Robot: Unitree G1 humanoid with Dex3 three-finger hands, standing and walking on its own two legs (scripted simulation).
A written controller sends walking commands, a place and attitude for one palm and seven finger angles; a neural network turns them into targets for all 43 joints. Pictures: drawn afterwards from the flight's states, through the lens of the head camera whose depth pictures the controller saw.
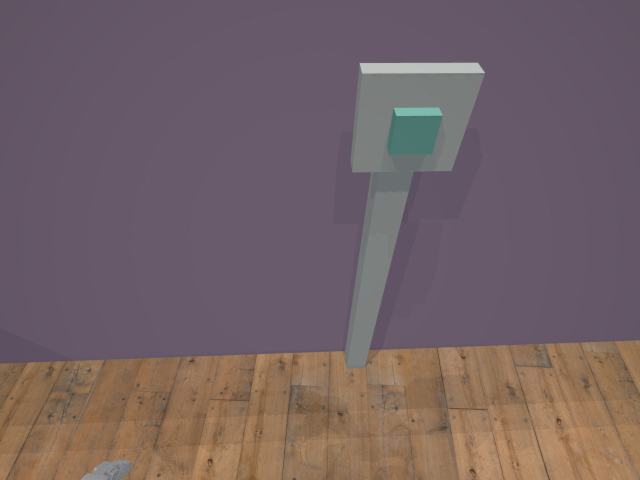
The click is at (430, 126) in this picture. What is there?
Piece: button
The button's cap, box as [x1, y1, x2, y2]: [387, 108, 442, 154]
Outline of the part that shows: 394,108 387,144 389,154 431,153 442,116 439,109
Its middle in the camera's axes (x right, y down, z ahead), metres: +0.13 -0.16 +0.56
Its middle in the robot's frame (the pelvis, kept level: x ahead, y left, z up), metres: +0.55 -0.10 +0.16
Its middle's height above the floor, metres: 0.93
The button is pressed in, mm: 0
